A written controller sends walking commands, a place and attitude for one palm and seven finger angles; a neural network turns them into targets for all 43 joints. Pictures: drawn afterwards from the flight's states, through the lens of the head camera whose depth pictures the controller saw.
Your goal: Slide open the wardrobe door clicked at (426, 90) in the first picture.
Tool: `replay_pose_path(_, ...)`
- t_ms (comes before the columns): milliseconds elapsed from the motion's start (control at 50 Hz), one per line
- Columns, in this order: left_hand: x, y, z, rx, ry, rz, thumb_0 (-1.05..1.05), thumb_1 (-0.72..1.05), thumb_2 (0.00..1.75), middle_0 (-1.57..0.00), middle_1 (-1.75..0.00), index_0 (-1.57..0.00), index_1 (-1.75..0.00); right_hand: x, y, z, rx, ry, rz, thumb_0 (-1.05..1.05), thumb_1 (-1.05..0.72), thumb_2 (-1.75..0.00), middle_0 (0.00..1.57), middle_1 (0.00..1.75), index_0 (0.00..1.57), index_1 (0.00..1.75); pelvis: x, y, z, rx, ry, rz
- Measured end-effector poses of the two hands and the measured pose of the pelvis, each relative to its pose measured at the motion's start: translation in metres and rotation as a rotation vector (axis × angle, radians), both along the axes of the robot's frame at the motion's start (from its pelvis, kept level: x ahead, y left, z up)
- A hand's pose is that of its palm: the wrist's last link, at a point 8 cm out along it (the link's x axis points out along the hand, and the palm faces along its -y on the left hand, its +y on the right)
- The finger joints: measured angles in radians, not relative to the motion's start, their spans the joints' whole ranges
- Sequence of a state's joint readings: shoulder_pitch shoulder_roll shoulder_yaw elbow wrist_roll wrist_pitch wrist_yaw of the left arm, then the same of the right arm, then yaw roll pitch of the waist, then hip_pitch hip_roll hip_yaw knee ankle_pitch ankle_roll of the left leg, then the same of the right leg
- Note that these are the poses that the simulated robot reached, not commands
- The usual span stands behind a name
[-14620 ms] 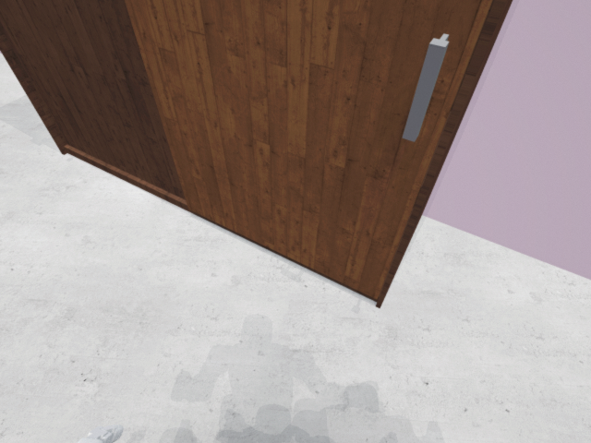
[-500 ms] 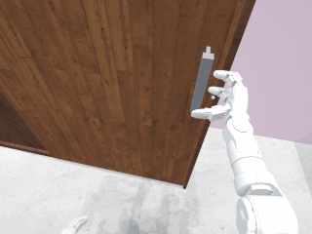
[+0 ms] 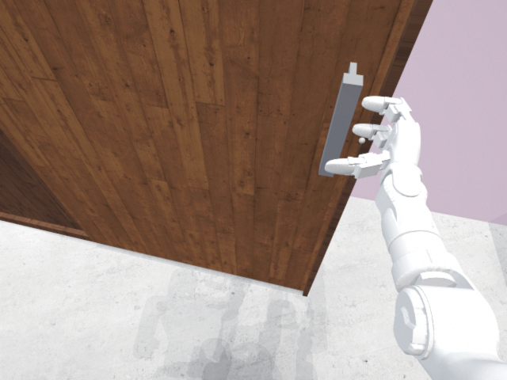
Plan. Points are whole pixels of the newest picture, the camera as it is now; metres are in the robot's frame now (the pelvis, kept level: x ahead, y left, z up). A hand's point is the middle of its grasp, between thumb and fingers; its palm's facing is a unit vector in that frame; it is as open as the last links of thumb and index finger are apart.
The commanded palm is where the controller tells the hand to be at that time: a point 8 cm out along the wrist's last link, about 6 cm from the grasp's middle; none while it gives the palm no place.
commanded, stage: slide the fingers in behind the handle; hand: right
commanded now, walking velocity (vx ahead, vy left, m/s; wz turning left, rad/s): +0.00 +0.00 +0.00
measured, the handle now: (338, 123) +0.52 -0.07 +0.13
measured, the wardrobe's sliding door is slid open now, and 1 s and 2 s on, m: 0.00 0.00 0.00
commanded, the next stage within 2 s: grip the handle and tug to test in 1.74 s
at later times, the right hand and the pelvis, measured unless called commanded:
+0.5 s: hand (352, 144) +0.45 -0.09 +0.15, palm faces +0.07 +1.00 +0.02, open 14.0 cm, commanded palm +0.42 -0.14 +0.14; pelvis +0.00 +0.00 +0.00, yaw +0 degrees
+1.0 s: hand (337, 140) +0.46 -0.07 +0.14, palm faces +0.07 +1.00 +0.02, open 14.0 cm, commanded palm +0.43 -0.12 +0.14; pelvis +0.01 +0.00 +0.00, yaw +0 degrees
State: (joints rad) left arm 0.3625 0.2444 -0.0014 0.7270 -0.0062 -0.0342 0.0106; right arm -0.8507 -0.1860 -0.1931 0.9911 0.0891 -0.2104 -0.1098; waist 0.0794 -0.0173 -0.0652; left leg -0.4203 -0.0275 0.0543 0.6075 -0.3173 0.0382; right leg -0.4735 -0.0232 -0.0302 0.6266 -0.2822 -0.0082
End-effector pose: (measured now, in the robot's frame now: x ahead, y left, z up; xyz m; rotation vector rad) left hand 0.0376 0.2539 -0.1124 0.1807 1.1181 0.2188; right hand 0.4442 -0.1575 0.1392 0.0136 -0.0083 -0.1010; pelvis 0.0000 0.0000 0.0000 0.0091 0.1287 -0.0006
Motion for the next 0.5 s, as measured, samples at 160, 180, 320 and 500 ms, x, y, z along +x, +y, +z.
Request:
replay_pose_path(160, 0.002, -0.002, 0.002, -0.012, -0.033, 0.015, 0.01, 0.90, 0.90, -0.20, -0.30, -0.20, -0.30, -0.007, 0.002, 0.003, 0.010, -0.027, 0.010, -0.02, 0.50, -0.30, 0.32, 1.22, 0.32, 1.22, 0.001, -0.002, 0.001, 0.000, -0.007, 0.013)
replay_pose_path(180, 0.004, -0.003, 0.002, -0.014, -0.040, 0.013, 0.01, 0.90, 0.90, -0.20, -0.30, -0.20, -0.30, -0.008, 0.003, 0.003, 0.011, -0.027, 0.011, -0.02, 0.50, -0.30, 0.32, 1.22, 0.32, 1.21, 0.002, -0.002, 0.001, 0.000, -0.009, 0.014)
replay_pose_path(320, 0.024, -0.008, 0.005, -0.015, -0.086, -0.011, 0.01, 0.90, 0.90, -0.20, -0.30, -0.20, -0.30, -0.015, 0.004, -0.003, 0.017, 0.003, 0.005, -0.02, 0.50, -0.30, 0.30, 1.20, 0.30, 1.20, 0.000, -0.003, 0.002, 0.001, -0.021, 0.009)
replay_pose_path(500, 0.046, -0.014, 0.008, -0.019, -0.127, -0.046, 0.01, 0.90, 0.90, -0.20, -0.30, -0.20, -0.30, -0.015, 0.017, 0.004, 0.009, -0.018, 0.027, -0.02, 0.50, -0.30, 0.30, 1.20, 0.30, 1.20, 0.002, -0.005, 0.001, 0.000, -0.020, 0.000)
